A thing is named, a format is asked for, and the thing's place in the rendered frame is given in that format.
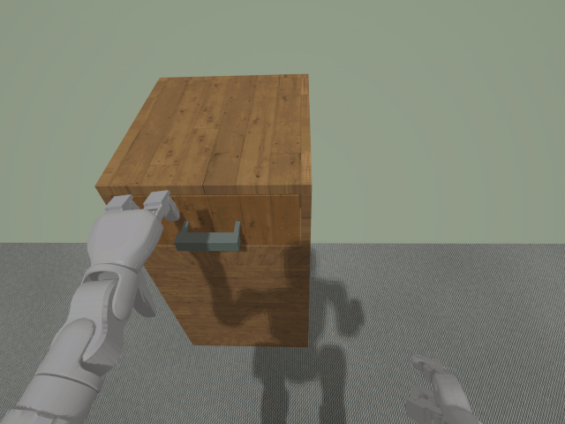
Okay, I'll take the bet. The right robot hand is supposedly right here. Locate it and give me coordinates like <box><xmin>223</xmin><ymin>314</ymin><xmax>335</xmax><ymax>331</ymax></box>
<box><xmin>405</xmin><ymin>353</ymin><xmax>472</xmax><ymax>424</ymax></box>

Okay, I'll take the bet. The handle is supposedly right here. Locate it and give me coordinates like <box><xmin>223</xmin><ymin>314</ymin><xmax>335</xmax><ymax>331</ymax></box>
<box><xmin>174</xmin><ymin>221</ymin><xmax>241</xmax><ymax>251</ymax></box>

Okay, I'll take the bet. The cabinet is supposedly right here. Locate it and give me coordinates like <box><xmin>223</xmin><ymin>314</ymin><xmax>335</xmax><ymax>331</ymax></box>
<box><xmin>95</xmin><ymin>74</ymin><xmax>312</xmax><ymax>347</ymax></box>

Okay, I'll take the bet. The drawer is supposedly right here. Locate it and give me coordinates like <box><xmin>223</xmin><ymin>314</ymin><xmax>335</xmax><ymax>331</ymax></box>
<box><xmin>113</xmin><ymin>194</ymin><xmax>300</xmax><ymax>246</ymax></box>

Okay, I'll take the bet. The left robot forearm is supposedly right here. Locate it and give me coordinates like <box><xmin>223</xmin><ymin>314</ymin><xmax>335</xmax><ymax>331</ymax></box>
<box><xmin>0</xmin><ymin>263</ymin><xmax>139</xmax><ymax>424</ymax></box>

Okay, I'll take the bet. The left robot hand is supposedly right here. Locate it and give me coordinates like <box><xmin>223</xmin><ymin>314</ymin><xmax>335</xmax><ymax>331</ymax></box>
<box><xmin>87</xmin><ymin>190</ymin><xmax>180</xmax><ymax>317</ymax></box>

